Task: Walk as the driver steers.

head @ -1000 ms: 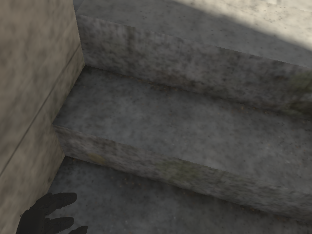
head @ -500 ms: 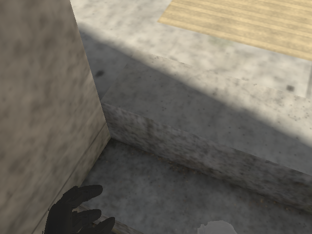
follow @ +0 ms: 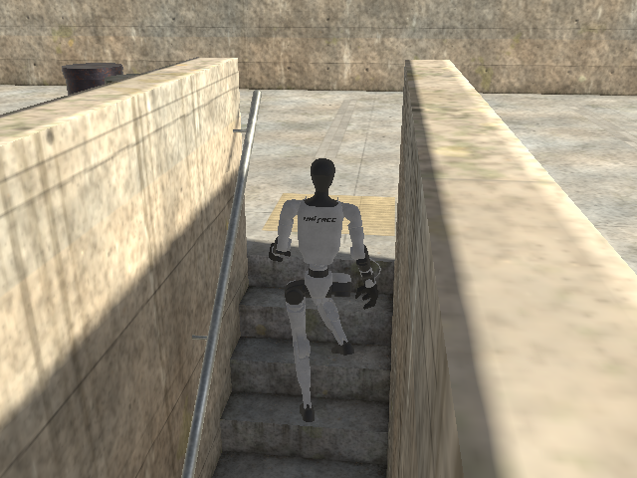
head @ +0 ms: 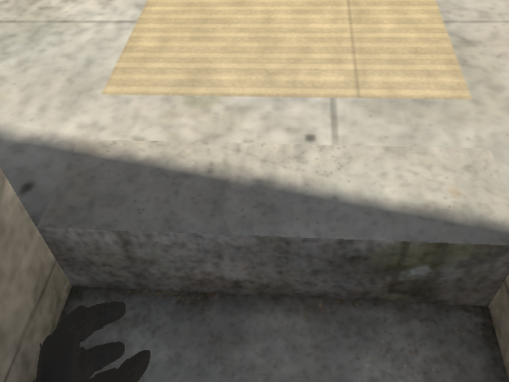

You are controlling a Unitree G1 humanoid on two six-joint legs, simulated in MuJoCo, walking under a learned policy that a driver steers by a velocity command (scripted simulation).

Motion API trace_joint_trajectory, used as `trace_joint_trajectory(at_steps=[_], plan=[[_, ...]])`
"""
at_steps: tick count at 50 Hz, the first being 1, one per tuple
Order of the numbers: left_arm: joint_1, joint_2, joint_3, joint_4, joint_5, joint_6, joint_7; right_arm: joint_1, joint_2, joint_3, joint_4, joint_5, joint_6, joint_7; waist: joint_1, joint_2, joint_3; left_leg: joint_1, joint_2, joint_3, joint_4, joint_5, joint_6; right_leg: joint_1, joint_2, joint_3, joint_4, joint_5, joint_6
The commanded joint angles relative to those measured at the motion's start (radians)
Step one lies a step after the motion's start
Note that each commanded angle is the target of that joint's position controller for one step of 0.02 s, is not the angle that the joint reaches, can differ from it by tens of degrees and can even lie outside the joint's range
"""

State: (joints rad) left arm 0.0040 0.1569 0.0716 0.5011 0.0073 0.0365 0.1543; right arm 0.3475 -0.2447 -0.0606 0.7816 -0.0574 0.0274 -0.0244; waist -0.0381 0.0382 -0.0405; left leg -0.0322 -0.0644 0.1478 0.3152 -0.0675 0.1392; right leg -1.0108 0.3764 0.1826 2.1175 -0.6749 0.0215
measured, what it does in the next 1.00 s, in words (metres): walks ahead: right foot, then left foot 0.20 m higher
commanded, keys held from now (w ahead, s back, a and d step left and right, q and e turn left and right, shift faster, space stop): e+shift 0.24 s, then shift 0.10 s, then q+shift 0.36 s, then w+q+shift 0.30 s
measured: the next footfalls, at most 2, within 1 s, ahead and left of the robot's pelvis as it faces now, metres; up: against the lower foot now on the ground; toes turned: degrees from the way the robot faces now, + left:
right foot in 0.36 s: -0.05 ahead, -0.21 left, +0.00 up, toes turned -24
left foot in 0.88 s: +0.18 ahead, +0.21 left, +0.20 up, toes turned -10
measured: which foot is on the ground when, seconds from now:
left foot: down 0.00-0.36, up 0.38-0.86, down 0.88-1.00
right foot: up 0.00-0.34, down 0.36-0.90, up 0.92-1.00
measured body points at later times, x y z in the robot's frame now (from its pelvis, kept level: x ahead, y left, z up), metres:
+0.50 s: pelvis -0.02 -0.06 -0.03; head +0.03 -0.11 +0.42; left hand +0.17 +0.15 -0.13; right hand +0.12 -0.34 -0.13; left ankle -0.06 +0.09 -0.52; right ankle -0.08 -0.20 -0.76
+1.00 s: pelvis +0.09 +0.07 +0.04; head +0.18 +0.14 +0.47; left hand +0.25 +0.35 -0.11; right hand +0.26 -0.16 -0.04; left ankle +0.14 +0.21 -0.56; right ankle -0.06 -0.11 -0.51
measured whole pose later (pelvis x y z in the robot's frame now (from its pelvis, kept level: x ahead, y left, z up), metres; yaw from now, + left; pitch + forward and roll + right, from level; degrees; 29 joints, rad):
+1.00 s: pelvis +0.09 +0.07 +0.04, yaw -2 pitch +6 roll +0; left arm 0.12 0.37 0.10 0.72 0.06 -0.06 -0.03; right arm 0.12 -0.13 -0.01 0.57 0.00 0.10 -0.07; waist 0.02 -0.17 0.10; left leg -0.87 -0.08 -0.12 1.44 -0.66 -0.04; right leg -0.53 -0.09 0.12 1.52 -0.06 0.03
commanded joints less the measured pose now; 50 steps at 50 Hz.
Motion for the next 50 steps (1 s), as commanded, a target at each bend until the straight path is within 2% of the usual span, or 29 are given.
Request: trace_joint_trajectory(at_steps=[1,2,3,4,6,7,11,14,16,17,18,19,20,22,23,25,27,33,38,40,41,42,43,44,45,46,47,49,50], plan=[[0.071,0.138,0.037,-0.033,0.043,-0.022,-0.005,-0.132,-0.088,-0.006,-0.15,-0.015,-0.084,-0.062,0.06,-0.177,0.13,0.295,0.353,-0.126,0.031,0.963,0.111,-0.362,-0.223,-0.149,0.02,0.005,-0.013],[0.016,0.116,0.032,-0.031,0.044,-0.017,-0.031,-0.074,-0.105,-0.013,-0.171,-0.026,-0.067,-0.098,-0.01,-0.087,0.054,0.433,0.419,-0.163,0.087,0.943,0.161,-0.418,-0.271,-0.123,0.041,-0.032,-0.01],[-0.045,0.108,0.02,-0.046,0.026,-0.019,-0.082,-0.031,-0.184,-0.035,-0.158,-0.041,-0.059,-0.134,-0.041,-0.123,-0.017,0.528,0.468,-0.156,0.094,0.937,0.184,-0.454,-0.322,-0.125,0.089,-0.006,-0.018],[-0.122,0.082,-0.006,-0.113,0.0,-0.022,-0.111,-0.108,-0.267,-0.08,-0.194,-0.071,-0.065,-0.14,0.014,0.013,-0.074,0.455,0.622,-0.216,0.02,0.481,0.124,-0.347,-0.523,-0.018,-0.306,0.162,-0.039],[-0.1,0.131,0.023,-0.039,0.027,0.026,-0.13,-0.09,-0.136,-0.034,-0.205,-0.023,-0.053,-0.156,-0.02,-0.164,-0.019,0.221,0.503,-0.126,-0.006,0.367,0.132,-0.123,-0.455,-0.122,-0.346,0.237,-0.042],[-0.049,0.11,0.031,-0.009,0.036,0.046,-0.12,-0.121,-0.101,-0.019,-0.218,-0.017,-0.04,-0.145,-0.018,-0.12,0.039,0.175,0.496,-0.089,0.015,0.462,0.111,-0.123,-0.45,-0.153,-0.338,0.222,-0.045],[0.047,0.04,0.02,-0.043,0.052,0.07,-0.106,-0.175,-0.184,-0.044,-0.157,0.018,-0.055,-0.077,0.079,-0.003,0.019,0.145,0.469,0.032,0.054,0.61,0.087,-0.003,-0.482,-0.163,-0.546,0.179,-0.062],[0.157,0.073,0.022,-0.032,0.032,0.039,-0.112,-0.346,-0.166,-0.026,-0.193,0.009,-0.022,-0.069,0.172,0.052,-0.088,0.099,0.344,0.132,0.112,0.682,0.047,0.338,-0.443,-0.216,-0.958,0.217,-0.091],[0.382,0.092,0.046,0.046,-0.018,-0.012,-0.075,-0.437,-0.164,-0.017,-0.204,0.027,0.01,-0.053,0.27,0.098,-0.177,0.08,0.261,0.155,0.373,1.095,0.034,0.685,-0.366,-0.26,-1.379,0.343,-0.109],[0.5,0.1,0.046,0.11,-0.022,-0.052,-0.054,-0.466,-0.127,-0.019,-0.204,0.067,0.023,-0.034,0.324,0.01,-0.17,0.065,0.182,0.198,0.627,0.907,-0.038,0.816,-0.314,-0.315,-1.818,0.718,-0.12],[0.543,0.134,0.051,0.181,0.03,-0.077,-0.039,-0.502,-0.058,-0.018,-0.221,0.109,0.01,-0.005,0.345,-0.162,-0.055,-0.254,0.101,0.164,1.043,0.045,-0.098,0.938,-0.366,-0.217,-1.995,1.089,-0.195],[0.454,0.268,0.064,0.134,0.05,-0.069,-0.045,-0.385,0.052,0.005,-0.257,0.084,-0.024,0.016,0.156,-0.235,-0.071,-0.799,-0.035,0.036,1.583,-0.448,-0.192,1.127,-0.619,0.129,-1.527,2.308,-0.309],[0.475,0.35,0.084,0.088,0.07,-0.052,-0.047,-0.294,0.03,0.006,-0.239,0.034,-0.053,0.026,0.181,-0.089,-0.304,-0.728,0.007,-0.119,1.714,-0.343,-0.206,1.143,-0.777,0.239,-1.636,2.188,-0.413],[0.19,0.249,0.028,0.057,0.051,-0.054,-0.019,-0.26,0.068,0.029,-0.255,-0.015,-0.031,0.025,0.027,-0.084,-0.182,-0.76,0.083,-0.295,1.689,-0.284,-0.175,0.864,-0.742,0.159,-1.714,1.135,-0.339],[0.149,0.206,0.0,0.054,0.055,-0.072,-0.008,-0.328,0.04,0.023,-0.272,-0.022,-0.02,0.025,0.037,-0.095,-0.074,-0.801,0.028,-0.374,1.68,-0.309,-0.152,0.794,-0.731,0.083,-1.728,1.067,-0.287],[0.107,0.187,-0.02,0.053,0.063,-0.097,-0.013,-0.305,-0.024,0.006,-0.261,0.002,0.009,0.018,0.0,-0.094,-0.024,-0.733,0.016,-0.331,1.431,-0.311,-0.144,0.704,-0.718,-0.105,-1.757,1.169,-0.238],[0.173,0.254,0.006,0.086,0.055,-0.11,-0.02,-0.283,-0.007,0.0,-0.262,-0.002,0.025,-0.011,0.024,-0.165,-0.083,-0.802,0.003,-0.243,1.517,-0.382,-0.143,0.842,-0.757,-0.148,-1.765,1.345,-0.268],[0.396,0.253,0.036,0.163,0.048,-0.109,0.003,-0.467,0.064,0.007,-0.374,-0.017,0.075,-0.011,0.144,-0.311,-0.083,-1.262,0.088,-0.339,1.806,-0.635,-0.115,1.206,-0.81,-0.128,-1.774,1.228,-0.305],[0.488,0.286,0.059,0.217,0.044,-0.146,-0.029,-0.617,0.069,0.014,-0.517,-0.027,0.06,0.006,0.187,-0.299,-0.06,-1.599,0.142,-0.406,1.872,-0.87,-0.053,1.393,-0.839,-0.075,-1.89,0.303,-0.231],[0.354,0.33,0.065,0.212,0.04,-0.167,-0.045,-0.603,0.1,0.023,-0.548,0.006,0.063,0.002,0.091,-0.24,0.024,-1.498,0.209,-0.36,1.718,-0.765,-0.043,1.139,-0.86,-0.132,-2.034,0.036,-0.166],[0.274,0.342,0.067,0.203,0.038,-0.174,-0.055,-0.559,0.1,0.023,-0.533,0.007,0.073,-0.004,0.038,-0.208,0.014,-1.369,0.238,-0.317,1.589,-0.685,-0.038,1.049,-0.834,-0.204,-2.063,0.048,-0.124],[0.061,0.347,0.052,0.151,-0.008,-0.174,-0.06,-0.432,0.106,0.059,-0.504,0.038,0.092,0.019,-0.062,-0.21,-0.01,-0.866,0.236,-0.225,1.111,-0.726,0.002,0.692,-0.749,-0.391,-2.152,0.302,-0.11],[0.093,0.4,0.051,0.153,-0.042,-0.176,-0.05,-0.327,0.019,0.026,-0.456,0.058,0.122,0.014,-0.044,-0.207,-0.127,-0.5,0.092,-0.046,1.114,-0.68,-0.014,0.612,-0.737,-0.386,-2.163,0.733,-0.178],[0.114,0.387,0.039,0.171,-0.023,-0.177,-0.076,-0.085,-0.031,-0.011,-0.363,0.065,0.119,0.004,-0.097,-0.184,-0.259,-0.298,-0.048,0.0,1.155,-0.66,0.014,0.684,-0.718,-0.43,-1.856,1.5,-0.211],[0.111,0.393,0.047,0.195,-0.009,-0.17,-0.106,0.132,-0.082,-0.053,-0.308,0.052,0.096,0.015,-0.232,-0.088,-0.341,-0.17,-0.135,-0.135,0.838,-0.574,0.026,0.718,-0.682,-0.397,-1.425,1.617,-0.2],[-0.095,0.314,0.04,0.051,-0.018,-0.178,-0.17,0.214,-0.277,-0.102,-0.286,0.011,0.078,-0.022,-0.309,0.463,-0.387,-0.064,0.034,-0.85,0.235,-0.94,0.078,0.371,-0.449,-0.3,-0.93,0.852,-0.079],[-0.093,0.178,0.032,0.011,0.036,-0.138,-0.21,-0.013,-0.29,-0.102,-0.303,0.077,0.057,-0.063,-0.133,0.432,-0.335,-0.11,0.122,-1.168,-0.089,-0.86,0.005,0.226,-0.352,-0.031,-0.536,0.545,-0.025],[0.138,0.109,0.003,0.063,0.078,-0.111,-0.224,-0.194,-0.211,-0.061,-0.263,0.057,0.061,-0.081,0.055,0.332,-0.307,-0.234,0.124,-1.024,0.063,-0.73,0.034,0.156,-0.337,0.022,-0.109,0.601,0.018],[0.178,0.108,-0.004,0.096,0.081,-0.119,-0.209,-0.193,-0.162,-0.056,-0.21,0.04,0.039,-0.073,0.079,0.308,-0.21,-0.254,0.087,-0.85,0.183,-0.619,0.076,0.109,-0.335,-0.015,-0.082,0.662,0.005]])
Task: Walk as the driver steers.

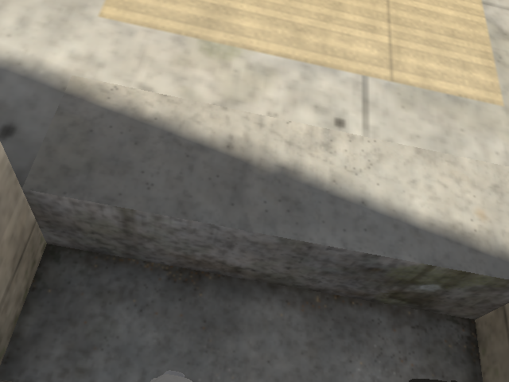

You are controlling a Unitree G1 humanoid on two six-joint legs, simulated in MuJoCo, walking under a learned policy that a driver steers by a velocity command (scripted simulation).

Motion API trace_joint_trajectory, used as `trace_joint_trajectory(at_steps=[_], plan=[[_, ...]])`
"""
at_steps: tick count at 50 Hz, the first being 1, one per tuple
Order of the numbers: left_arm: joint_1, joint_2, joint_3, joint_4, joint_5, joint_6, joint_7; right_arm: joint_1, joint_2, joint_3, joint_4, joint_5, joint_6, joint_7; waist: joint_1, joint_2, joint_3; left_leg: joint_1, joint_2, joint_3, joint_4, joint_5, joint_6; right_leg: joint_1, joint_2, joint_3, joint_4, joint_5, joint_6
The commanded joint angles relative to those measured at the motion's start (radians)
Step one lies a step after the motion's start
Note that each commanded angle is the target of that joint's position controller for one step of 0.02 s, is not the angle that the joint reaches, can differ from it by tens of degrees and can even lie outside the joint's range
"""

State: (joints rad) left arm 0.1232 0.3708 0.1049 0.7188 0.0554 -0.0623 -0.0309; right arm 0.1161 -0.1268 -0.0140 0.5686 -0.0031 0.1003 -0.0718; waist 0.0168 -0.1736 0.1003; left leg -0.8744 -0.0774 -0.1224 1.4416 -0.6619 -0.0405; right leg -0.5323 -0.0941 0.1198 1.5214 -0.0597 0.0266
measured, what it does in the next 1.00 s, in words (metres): climbs, turning right: right foot 0.20 m higher, then left foot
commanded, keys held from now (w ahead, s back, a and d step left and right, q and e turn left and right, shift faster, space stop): w+q+shift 0.20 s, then w+e+shift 0.80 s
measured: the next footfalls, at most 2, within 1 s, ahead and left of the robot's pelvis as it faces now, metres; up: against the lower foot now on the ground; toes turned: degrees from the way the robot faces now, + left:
right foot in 0.46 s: +0.27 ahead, -0.04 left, +0.20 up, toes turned -3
left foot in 0.88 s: +0.26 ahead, +0.11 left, +0.20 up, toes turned -7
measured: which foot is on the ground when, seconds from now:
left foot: down 0.00-0.48, up 0.50-0.86, down 0.88-1.00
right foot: up 0.00-0.44, down 0.46-0.86, up 0.88-1.00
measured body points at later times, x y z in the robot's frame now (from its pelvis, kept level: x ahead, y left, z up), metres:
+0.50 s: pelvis +0.19 +0.02 +0.21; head +0.23 +0.02 +0.66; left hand +0.31 +0.27 +0.11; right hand +0.32 -0.23 +0.08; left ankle +0.06 +0.09 -0.53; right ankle +0.25 -0.05 -0.41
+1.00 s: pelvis +0.25 +0.01 +0.27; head +0.29 +0.01 +0.72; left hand +0.57 +0.12 +0.21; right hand +0.21 -0.27 +0.15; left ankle +0.22 +0.11 -0.42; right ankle +0.20 -0.10 -0.24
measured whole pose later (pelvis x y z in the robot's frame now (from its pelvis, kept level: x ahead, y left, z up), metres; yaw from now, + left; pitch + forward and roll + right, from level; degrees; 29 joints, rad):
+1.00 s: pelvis +0.25 +0.01 +0.27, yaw -16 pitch +4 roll +4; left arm -0.02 0.20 0.04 0.54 0.08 0.04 -0.02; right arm 0.37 -0.23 -0.06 0.79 -0.04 -0.08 -0.08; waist -0.07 -0.10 -0.03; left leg -0.36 -0.02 0.20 0.83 -0.91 0.05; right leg -0.90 0.07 0.12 1.83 -0.35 -0.04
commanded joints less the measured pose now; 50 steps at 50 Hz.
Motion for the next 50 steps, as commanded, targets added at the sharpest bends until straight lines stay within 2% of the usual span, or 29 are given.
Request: trace_joint_trajectory(at_steps=[1,2,3,4,7,8,12,13,15,18,22,24,25,26,27,29,30,31,32,35,41,42,43,44,45,46,48,49,50], plan=[[0.125,-0.088,-0.051,-0.094,0.032,-0.034,-0.009,0.021,-0.192,-0.078,0.038,-0.01,-0.054,-0.014,0.051,0.532,-0.263,0.529,0.077,-0.446,-0.874,0.118,0.26,-0.378,0.127,0.012,0.465,0.057,-0.011],[0.144,-0.086,-0.051,-0.075,0.013,-0.032,-0.005,0.03,-0.174,-0.083,0.08,0.003,-0.071,-0.006,0.038,0.534,-0.228,0.54,0.066,-0.37,-0.826,0.2,0.261,-0.406,0.144,-0.022,0.495,0.003,-0.018],[0.126,-0.048,-0.049,-0.051,0.001,-0.013,0.007,0.019,-0.138,-0.085,0.055,0.005,-0.093,-0.009,-0.01,0.383,-0.103,0.553,0.085,-0.388,-0.784,0.677,0.206,-0.476,0.152,-0.017,0.444,-0.045,-0.004],[-0.021,-0.027,-0.051,-0.12,-0.01,-0.003,0.035,0.138,-0.188,-0.096,0.059,0.028,-0.127,-0.017,-0.117,0.421,-0.058,0.682,0.129,-0.302,-0.818,1.261,0.195,-0.56,0.157,-0.063,0.436,-0.272,-0.006],[-0.136,-0.124,-0.091,-0.161,0.0,0.042,0.017,0.323,-0.141,-0.105,0.127,-0.015,-0.14,-0.03,-0.153,0.249,-0.157,0.898,0.174,-0.34,-0.888,1.312,0.121,-0.654,0.142,-0.096,0.333,-0.36,-0.038],[-0.229,-0.129,-0.076,-0.222,-0.012,0.015,0.022,0.352,-0.187,-0.104,0.169,0.044,-0.113,-0.038,-0.134,0.392,-0.172,0.875,0.147,-0.231,-0.911,1.567,0.25,-0.593,0.166,-0.172,0.45,-0.493,-0.046],[-0.139,-0.224,-0.139,-0.246,0.04,0.122,0.041,0.316,-0.248,-0.098,0.149,-0.025,-0.111,-0.013,-0.068,0.083,-0.104,0.859,0.307,-0.298,-0.933,1.423,0.146,-0.906,0.086,-0.051,0.864,-0.37,-0.011],[-0.159,-0.208,-0.118,-0.268,0.015,0.093,0.061,0.311,-0.248,-0.074,0.192,0.047,-0.095,0.02,-0.03,0.284,-0.098,0.817,0.21,-0.138,-0.998,1.271,0.234,-0.832,0.14,-0.14,0.796,-0.665,-0.026],[-0.267,-0.196,-0.131,-0.357,-0.01,0.083,0.06,0.374,-0.243,-0.06,0.208,0.026,-0.103,0.004,-0.06,0.291,-0.023,0.764,0.26,-0.079,-1.202,1.453,0.236,-0.756,0.111,-0.172,0.707,-0.71,-0.057],[-0.106,-0.271,-0.167,-0.333,-0.035,0.127,0.066,0.32,-0.3,-0.046,0.212,-0.014,-0.102,-0.005,0.014,0.222,-0.159,0.885,0.277,0.132,-1.352,1.508,0.203,-0.458,0.099,-0.266,0.317,-0.524,-0.098],[0.188,-0.133,-0.115,-0.208,-0.079,0.122,0.058,0.175,-0.352,-0.07,0.151,0.033,-0.138,0.024,0.144,0.337,-0.414,0.938,0.336,0.242,-1.107,2.18,0.157,0.165,0.244,-0.24,-0.297,-0.301,-0.146],[0.177,-0.1,-0.078,-0.17,-0.026,0.108,0.048,0.256,-0.317,-0.08,0.077,0.037,-0.106,0.043,0.085,0.032,-0.307,0.745,0.159,0.184,-0.57,1.404,0.113,0.243,0.246,0.17,-0.837,-0.031,-0.214],[0.175,-0.03,-0.057,-0.16,-0.034,0.117,0.095,0.244,-0.253,-0.062,0.05,-0.013,-0.097,0.074,0.062,-0.244,-0.359,0.358,-0.095,0.15,-0.078,0.444,0.018,0.365,0.0,0.778,-1.097,0.266,-0.32],[0.073,0.031,-0.043,-0.169,-0.076,0.158,0.079,-0.062,-0.171,-0.045,-0.075,-0.026,-0.062,0.065,0.058,-0.3,-0.295,0.128,-0.207,0.095,0.533,0.057,-0.05,0.254,0.084,0.575,-1.034,0.32,-0.57],[0.116,0.013,-0.024,-0.073,-0.062,0.133,0.088,-0.032,-0.111,-0.037,-0.059,-0.046,-0.067,0.042,-0.018,-0.014,-0.263,-0.089,-0.098,-0.011,0.627,0.18,-0.021,0.384,0.085,0.505,-0.911,0.134,-0.539],[0.009,-0.078,-0.037,-0.072,-0.017,0.109,0.111,0.07,-0.094,-0.01,-0.064,-0.028,-0.091,0.036,-0.094,0.168,-0.128,-0.143,-0.03,-0.045,0.696,0.277,-0.03,0.215,0.07,0.412,-0.882,0.08,-0.39],[-0.01,-0.137,-0.053,-0.081,-0.003,0.09,0.112,0.186,-0.151,-0.017,-0.014,-0.068,-0.064,0.036,-0.125,0.336,-0.104,-0.109,-0.01,0.011,0.834,0.443,-0.041,0.086,0.045,0.388,-0.814,-0.216,-0.3],[-0.009,-0.053,-0.044,-0.125,-0.027,0.094,0.099,0.084,-0.14,-0.032,-0.065,-0.049,-0.051,0.018,-0.102,0.127,-0.088,-0.108,-0.062,0.073,0.905,0.258,-0.014,0.064,0.055,0.244,-0.814,0.084,-0.372],[-0.227,-0.055,-0.057,-0.112,0.011,0.063,0.076,-0.009,-0.095,-0.005,-0.121,-0.037,-0.062,0.051,-0.204,0.169,-0.061,-0.153,0.017,0.022,0.843,0.415,0.014,-0.177,-0.003,0.235,-0.93,-0.448,-0.298],[-0.027,-0.041,-0.056,-0.084,-0.006,0.025,0.093,-0.251,-0.032,0.023,-0.167,0.002,-0.084,0.061,-0.083,0.301,-0.054,-0.148,0.061,0.096,0.639,0.54,0.003,-0.206,0.014,0.133,-1.005,-0.363,-0.257],[-0.099,-0.07,-0.032,-0.147,-0.017,0.05,0.104,0.081,-0.092,-0.002,0.011,0.011,-0.108,0.066,-0.144,0.098,-0.204,0.715,0.013,0.302,-0.511,0.315,0.071,-0.286,0.197,-0.081,-0.801,0.292,-0.094],[-0.143,-0.068,-0.035,-0.165,-0.009,0.04,0.107,0.248,-0.114,-0.031,0.073,0.017,-0.092,0.051,-0.231,0.058,-0.271,0.813,-0.003,0.324,-0.642,0.291,0.092,-0.164,0.21,-0.026,-0.632,0.494,-0.111],[-0.226,-0.122,-0.041,-0.193,0.006,0.046,0.082,0.438,-0.119,-0.037,0.147,0.044,-0.097,0.031,-0.322,0.133,-0.307,0.869,0.08,0.24,-0.92,0.5,0.116,-0.115,0.208,0.038,-0.338,0.15,-0.172],[-0.2,-0.273,-0.071,-0.2,0.002,0.057,0.053,0.404,-0.027,-0.007,0.206,-0.016,-0.116,0.024,-0.233,0.266,-0.242,0.886,0.145,0.079,-0.898,0.501,0.117,-0.303,0.312,0.003,0.112,-0.379,-0.153],[0.06,-0.32,-0.082,-0.203,0.023,0.064,0.044,0.176,0.009,0.032,0.099,-0.073,-0.143,0.032,0.002,0.292,-0.205,0.909,0.273,-0.183,-0.671,0.95,0.128,-0.543,0.303,0.161,0.359,-0.345,-0.094],[0.259,-0.213,-0.067,-0.197,0.039,0.065,0.036,0.043,-0.17,-0.036,0.013,-0.057,-0.179,0.007,0.143,0.404,-0.358,0.931,0.497,-0.589,-0.947,0.332,0.223,-0.572,0.174,0.146,0.37,-0.293,-0.077],[-0.14,-0.098,-0.047,-0.274,0.066,0.09,0.025,0.103,-0.22,-0.053,0.027,-0.019,-0.219,-0.011,-0.008,0.063,-0.25,0.869,0.555,-0.582,-1.152,-0.14,0.24,-0.744,0.063,-0.015,0.477,-0.286,-0.053],[-0.131,-0.08,-0.031,-0.28,0.026,0.121,-0.003,-0.027,-0.273,-0.07,0.046,-0.051,-0.251,-0.031,0.115,0.048,-0.22,0.833,0.567,-0.394,-1.038,0.302,0.2,-0.677,0.094,0.08,0.471,-0.338,-0.036],[-0.19,-0.031,-0.019,-0.294,0.009,0.131,-0.027,-0.07,-0.272,-0.074,0.046,-0.058,-0.269,-0.036,0.113,0.042,-0.223,0.729,0.544,-0.318,-1.027,0.244,0.17,-0.59,0.023,0.109,0.315,-0.286,-0.047]])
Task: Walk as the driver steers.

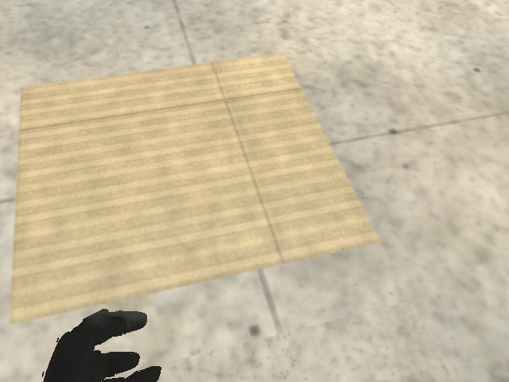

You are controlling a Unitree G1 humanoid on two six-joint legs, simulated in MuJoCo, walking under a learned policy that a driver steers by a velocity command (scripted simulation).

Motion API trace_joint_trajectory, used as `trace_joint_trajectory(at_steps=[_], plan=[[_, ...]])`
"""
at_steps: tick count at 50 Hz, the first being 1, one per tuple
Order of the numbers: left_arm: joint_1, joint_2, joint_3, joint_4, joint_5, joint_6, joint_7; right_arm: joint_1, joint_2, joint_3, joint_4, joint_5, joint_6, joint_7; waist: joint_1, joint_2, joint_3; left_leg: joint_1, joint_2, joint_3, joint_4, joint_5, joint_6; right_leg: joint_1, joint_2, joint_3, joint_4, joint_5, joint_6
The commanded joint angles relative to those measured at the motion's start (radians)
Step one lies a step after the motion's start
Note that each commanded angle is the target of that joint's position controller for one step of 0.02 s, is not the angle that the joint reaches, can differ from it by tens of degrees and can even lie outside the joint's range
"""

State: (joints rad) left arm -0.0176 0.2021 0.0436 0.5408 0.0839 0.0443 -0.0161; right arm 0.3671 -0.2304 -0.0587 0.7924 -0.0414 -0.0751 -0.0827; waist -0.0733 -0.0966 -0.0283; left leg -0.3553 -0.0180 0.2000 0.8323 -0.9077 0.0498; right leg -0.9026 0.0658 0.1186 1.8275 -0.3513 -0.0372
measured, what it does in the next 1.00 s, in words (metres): climbs: right foot, then left foot 0.20 m higher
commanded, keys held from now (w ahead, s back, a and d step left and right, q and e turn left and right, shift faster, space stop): w+e+shift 0.20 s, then w+q+shift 0.80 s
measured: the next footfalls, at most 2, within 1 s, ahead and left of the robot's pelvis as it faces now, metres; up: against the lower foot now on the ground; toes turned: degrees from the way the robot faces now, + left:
right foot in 0.22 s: +0.11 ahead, -0.19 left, +0.00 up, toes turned -17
left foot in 0.64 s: +0.46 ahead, -0.09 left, +0.20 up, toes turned -3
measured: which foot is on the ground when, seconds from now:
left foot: down 0.00-0.20, up 0.22-0.62, down 0.64-1.00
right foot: up 0.00-0.20, down 0.22-0.66, up 0.68-1.00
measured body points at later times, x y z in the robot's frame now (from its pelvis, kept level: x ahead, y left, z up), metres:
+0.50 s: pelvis +0.19 -0.13 +0.07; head +0.19 -0.13 +0.52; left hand +0.15 +0.11 -0.08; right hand +0.46 -0.28 +0.06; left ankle +0.30 -0.02 -0.32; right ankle +0.07 -0.18 -0.67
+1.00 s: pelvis +0.57 -0.15 +0.27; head +0.58 -0.16 +0.72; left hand +0.88 +0.03 +0.32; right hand +0.61 -0.45 +0.14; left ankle +0.42 -0.09 -0.47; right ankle +0.75 -0.30 -0.42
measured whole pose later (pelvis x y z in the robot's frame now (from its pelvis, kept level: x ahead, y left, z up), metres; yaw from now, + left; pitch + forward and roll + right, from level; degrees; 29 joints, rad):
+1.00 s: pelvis +0.57 -0.15 +0.27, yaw +12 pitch +6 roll +1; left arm -0.17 0.16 -0.07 0.39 0.03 -0.10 -0.03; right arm 0.45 -0.32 -0.09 0.81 0.01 -0.07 -0.01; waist -0.13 0.03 -0.11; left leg -0.08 -0.16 -0.24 0.38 -0.37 0.13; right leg -0.77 -0.09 0.08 0.80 -0.11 0.00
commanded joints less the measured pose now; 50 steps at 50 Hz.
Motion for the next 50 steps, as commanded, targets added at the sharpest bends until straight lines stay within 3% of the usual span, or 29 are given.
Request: trace_joint_trajectory(at_steps=[1,3,4,6,8,9,10,11,12,13,15,17,19,23,24,25,27,29,30,32,33,34,35,37,39,42,44,47,50], plan=[[-0.051,0.148,0.053,-0.11,-0.038,0.034,-0.053,-0.327,-0.181,-0.033,-0.158,-0.03,-0.102,-0.022,0.221,0.005,-0.077,0.172,0.464,-0.532,-0.446,0.517,0.06,-0.158,-0.138,0.07,-0.104,0.027,0.016],[-0.081,0.138,0.058,-0.091,-0.057,0.056,-0.062,-0.261,-0.209,-0.055,-0.119,-0.016,-0.102,0.011,0.199,0.108,-0.045,0.225,0.397,-0.346,-0.502,0.617,0.033,-0.081,-0.133,-0.051,-0.312,-0.019,0.033],[-0.062,0.133,0.06,-0.098,-0.091,0.057,-0.043,-0.299,-0.185,-0.04,-0.116,-0.011,-0.085,0.019,0.223,0.179,-0.045,0.125,0.312,-0.195,-0.503,0.618,0.018,0.132,-0.138,-0.125,-0.557,-0.022,0.02],[-0.073,0.12,0.071,-0.07,-0.16,0.061,-0.032,-0.161,-0.137,-0.018,-0.087,0.005,-0.042,0.019,0.125,0.227,-0.016,0.153,0.23,-0.042,-0.439,0.826,0.049,0.312,-0.049,-0.311,-0.933,-0.126,-0.017],[0.216,0.161,0.094,-0.01,-0.131,0.039,0.0,-0.149,-0.161,-0.019,-0.102,0.008,-0.021,0.037,0.199,0.336,-0.131,0.147,0.236,-0.013,-0.164,1.292,0.054,0.646,-0.005,-0.298,-1.012,-0.059,-0.057],[0.274,0.175,0.101,0.047,-0.128,0.009,0.003,-0.17,-0.133,0.001,-0.14,0.012,-0.008,0.046,0.214,0.262,-0.128,0.147,0.184,0.007,0.009,1.276,0.055,0.701,0.063,-0.316,-1.175,0.085,-0.087],[0.438,0.176,0.11,0.092,-0.12,-0.01,-0.008,-0.312,-0.126,0.001,-0.171,0.021,0.018,0.063,0.36,0.233,-0.108,0.063,0.112,0.039,0.434,1.272,0.052,0.786,0.068,-0.323,-1.307,0.197,-0.143],[0.451,0.11,0.081,0.176,-0.1,-0.01,-0.021,-0.384,0.021,0.034,-0.222,0.022,0.01,0.084,0.33,0.061,0.0,-0.462,0.016,-0.03,0.954,0.488,0.052,0.9,-0.018,-0.102,-1.266,0.232,-0.203],[0.373,0.089,0.028,0.147,-0.01,-0.017,0.0,-0.518,0.209,0.096,-0.346,0.02,-0.008,0.077,0.218,0.025,-0.037,-0.692,0.01,-0.166,1.385,0.544,0.028,0.893,-0.136,0.072,-1.116,0.693,-0.216],[0.365,0.207,0.058,0.137,0.052,-0.013,0.027,-0.365,0.201,0.107,-0.385,0.005,-0.028,0.063,0.118,-0.025,-0.245,-0.745,0.028,-0.245,1.395,0.6,-0.009,0.952,-0.298,0.428,-1.372,0.25,-0.286],[0.382,0.165,0.046,0.194,-0.002,-0.049,0.029,-0.411,0.117,0.097,-0.399,-0.034,-0.043,0.081,0.087,0.067,-0.086,-0.867,0.109,-0.255,1.486,0.608,-0.007,0.746,-0.362,0.433,-1.525,-0.21,-0.264],[0.406,0.126,0.036,0.256,-0.004,-0.108,0.022,-0.526,0.086,0.079,-0.399,0.004,-0.008,0.077,0.126,0.015,-0.001,-1.03,0.104,-0.292,1.629,0.566,0.048,0.681,-0.387,0.369,-1.598,-0.319,-0.228],[0.489,0.119,0.036,0.341,-0.019,-0.173,0.019,-0.548,0.133,0.079,-0.4,0.045,0.013,0.064,0.145,0.045,0.079,-1.251,0.023,-0.37,1.832,0.492,0.089,0.747,-0.419,0.306,-1.592,-0.334,-0.151],[0.46,0.071,-0.001,0.378,-0.059,-0.165,0.03,-0.711,0.16,0.099,-0.467,0.107,0.048,0.051,0.063,0.125,0.289,-1.103,0.01,-0.271,1.274,0.487,0.107,0.435,-0.315,-0.039,-1.849,-0.251,-0.035],[0.53,0.067,-0.01,0.379,-0.064,-0.154,0.051,-0.761,0.144,0.101,-0.47,0.104,0.067,0.065,0.12,0.188,0.282,-0.967,-0.008,-0.116,1.144,0.5,0.102,0.382,-0.291,-0.098,-1.989,-0.123,-0.05],[0.608,0.108,-0.011,0.414,-0.057,-0.163,0.073,-0.75,0.176,0.107,-0.482,0.076,0.08,0.08,0.141,0.075,0.202,-0.991,0.029,-0.095,1.233,0.496,0.125,0.566,-0.342,-0.041,-2.037,-0.082,-0.105],[0.558,0.141,0.008,0.388,-0.072,-0.145,0.082,-0.604,0.161,0.1,-0.391,0.025,0.098,0.122,0.088,0.153,0.095,-0.874,0.029,-0.021,0.955,0.421,0.174,0.808,-0.261,-0.268,-1.884,0.633,-0.064],[0.551,0.225,0.036,0.327,-0.117,-0.142,0.099,-0.544,0.173,0.105,-0.318,0.033,0.107,0.145,0.063,0.11,-0.115,-0.386,-0.069,0.128,0.623,0.456,0.169,0.801,-0.297,-0.334,-1.728,1.638,-0.082],[0.566,0.266,0.047,0.311,-0.116,-0.147,0.108,-0.451,0.144,0.087,-0.285,0.033,0.13,0.133,0.018,0.0,-0.188,-0.338,-0.123,0.148,0.617,0.318,0.151,0.906,-0.348,-0.316,-1.597,1.959,-0.088],[0.483,0.309,0.072,0.243,-0.118,-0.167,0.076,-0.217,-0.028,0.024,-0.224,0.025,0.119,0.096,-0.085,-0.096,-0.322,-0.12,-0.229,0.033,0.34,0.134,0.185,0.997,-0.363,-0.309,-1.1,2.188,-0.108],[0.413,0.275,0.064,0.166,-0.139,-0.185,0.059,-0.078,-0.153,-0.025,-0.172,0.014,0.097,0.085,-0.168,0.005,-0.335,0.16,-0.131,-0.347,0.119,0.09,0.262,0.628,-0.263,-0.294,-0.705,1.796,-0.102],[0.236,0.177,0.061,0.071,-0.086,-0.217,0.013,-0.13,-0.242,-0.073,-0.161,0.024,0.105,0.078,-0.128,0.328,-0.286,0.184,0.008,-0.975,-0.296,-0.153,0.385,0.228,0.042,-0.199,-0.197,0.448,-0.064],[0.176,0.065,0.025,-0.008,-0.017,-0.245,-0.017,-0.328,-0.164,-0.047,-0.196,0.027,0.089,0.069,-0.045,0.132,-0.23,0.093,0.061,-1.172,-0.395,-0.056,0.378,0.093,0.019,0.061,0.139,0.344,-0.053],[0.136,-0.025,-0.021,-0.086,-0.024,-0.249,-0.007,-0.18,-0.108,-0.032,-0.085,0.012,0.043,0.051,-0.001,0.004,-0.097,-0.039,0.095,-1.125,-0.425,0.079,0.361,-0.045,0.006,0.048,0.355,0.182,-0.042],[0.13,-0.114,-0.077,-0.111,0.002,-0.204,0.001,-0.12,-0.05,-0.02,0.008,-0.014,-0.01,0.062,0.087,-0.029,-0.039,-0.047,0.017,-0.858,-0.354,0.253,0.3,-0.162,-0.037,0.088,0.337,0.026,-0.073],[0.073,0.038,-0.059,-0.156,-0.002,-0.145,0.026,-0.165,-0.113,-0.019,-0.015,0.02,-0.06,0.08,0.148,-0.068,0.062,-0.247,0.0,-0.769,-0.569,0.344,0.248,-0.008,-0.135,0.05,-0.174,-0.151,-0.014],[-0.076,0.14,-0.045,-0.197,-0.013,-0.137,0.012,-0.169,-0.161,-0.033,-0.032,0.02,-0.066,0.077,0.089,-0.088,0.148,-0.324,-0.028,-0.653,-0.647,0.556,0.24,0.107,-0.216,-0.034,-0.545,0.016,0.041],[-0.03,0.031,-0.079,-0.16,-0.05,-0.139,-0.022,-0.111,-0.214,-0.052,-0.073,0.061,-0.024,0.063,0.077,0.081,-0.02,-0.319,-0.068,-0.526,-0.652,0.795,0.179,0.605,-0.168,-0.086,-0.962,0.377,0.026],[-0.01,0.09,-0.059,-0.102,-0.076,-0.13,-0.008,-0.024,-0.268,-0.076,-0.097,0.05,0.004,0.072,0.053,0.117,-0.066,-0.016,-0.031,-0.585,-0.495,1.054,0.164,0.653,-0.064,-0.14,-1.209,0.254,0.052]])
Velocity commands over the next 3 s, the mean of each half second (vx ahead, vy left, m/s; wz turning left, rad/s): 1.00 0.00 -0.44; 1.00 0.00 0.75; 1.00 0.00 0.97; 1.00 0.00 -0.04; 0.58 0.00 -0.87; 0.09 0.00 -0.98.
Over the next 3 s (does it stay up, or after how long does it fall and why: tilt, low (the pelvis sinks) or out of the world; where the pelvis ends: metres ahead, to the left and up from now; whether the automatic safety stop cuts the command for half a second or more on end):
stays up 1.73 0.49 0.27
